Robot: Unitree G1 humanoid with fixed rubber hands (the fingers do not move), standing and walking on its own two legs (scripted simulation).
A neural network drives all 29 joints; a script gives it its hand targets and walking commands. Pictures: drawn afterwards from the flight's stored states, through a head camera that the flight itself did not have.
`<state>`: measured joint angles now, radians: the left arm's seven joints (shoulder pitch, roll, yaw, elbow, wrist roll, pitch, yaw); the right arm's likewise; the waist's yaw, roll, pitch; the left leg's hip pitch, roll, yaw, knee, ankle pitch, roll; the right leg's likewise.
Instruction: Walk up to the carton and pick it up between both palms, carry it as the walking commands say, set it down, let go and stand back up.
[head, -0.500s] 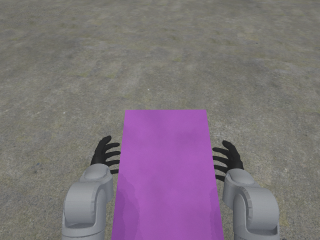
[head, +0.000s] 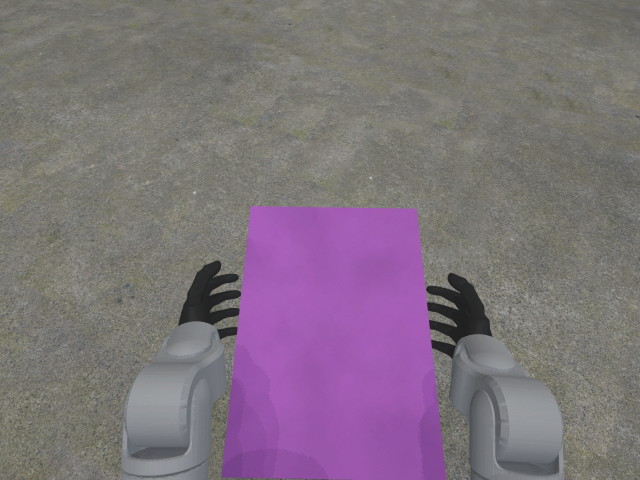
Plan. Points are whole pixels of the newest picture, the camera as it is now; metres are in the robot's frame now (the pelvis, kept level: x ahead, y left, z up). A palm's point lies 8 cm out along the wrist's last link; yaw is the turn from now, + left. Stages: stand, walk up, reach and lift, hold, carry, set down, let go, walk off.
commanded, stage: carry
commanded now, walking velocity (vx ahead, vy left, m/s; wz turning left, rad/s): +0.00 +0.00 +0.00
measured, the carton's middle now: (331, 339) +0.31 +0.00 +0.01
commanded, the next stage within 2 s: none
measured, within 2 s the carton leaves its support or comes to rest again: neither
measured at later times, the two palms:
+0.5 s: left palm (221, 353) +0.25 +0.11 +0.11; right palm (501, 333) +0.28 -0.17 +0.10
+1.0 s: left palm (208, 391) +0.21 +0.12 +0.11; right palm (509, 366) +0.24 -0.17 +0.11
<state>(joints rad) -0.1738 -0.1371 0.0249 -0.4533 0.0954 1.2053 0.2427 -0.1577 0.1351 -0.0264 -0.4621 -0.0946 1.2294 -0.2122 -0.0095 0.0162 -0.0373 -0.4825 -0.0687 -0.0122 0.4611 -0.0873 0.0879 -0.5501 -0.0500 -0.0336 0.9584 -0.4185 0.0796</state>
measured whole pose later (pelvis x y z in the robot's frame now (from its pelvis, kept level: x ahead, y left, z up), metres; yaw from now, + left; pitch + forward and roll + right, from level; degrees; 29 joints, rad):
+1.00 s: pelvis -0.03 -0.05 +0.00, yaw +6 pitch +3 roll +0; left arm -0.18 -0.14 0.05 -0.37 0.11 1.29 0.23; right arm -0.20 0.14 -0.03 -0.35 -0.11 1.30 -0.23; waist -0.02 0.01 -0.13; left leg -0.36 0.02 0.09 0.51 -0.20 0.02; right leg -0.30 -0.01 -0.14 0.53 -0.28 -0.04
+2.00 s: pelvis -0.04 -0.05 +0.00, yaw +7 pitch +2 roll +0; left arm -0.18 -0.14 0.06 -0.32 0.12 1.22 0.21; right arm -0.20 0.14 -0.03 -0.30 -0.13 1.23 -0.21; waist -0.01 0.00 -0.11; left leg -0.37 0.02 0.07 0.53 -0.21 0.02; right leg -0.30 -0.02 -0.15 0.55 -0.30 -0.04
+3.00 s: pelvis -0.05 +0.00 +0.00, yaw +16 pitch +4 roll +2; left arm -0.12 -0.13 0.01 -0.46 0.09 1.24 0.24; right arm -0.13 0.13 -0.01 -0.45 -0.08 1.25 -0.24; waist -0.02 -0.04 -0.06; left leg -0.48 0.03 0.10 0.78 -0.39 -0.02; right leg -0.34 -0.22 -0.23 0.63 -0.33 0.05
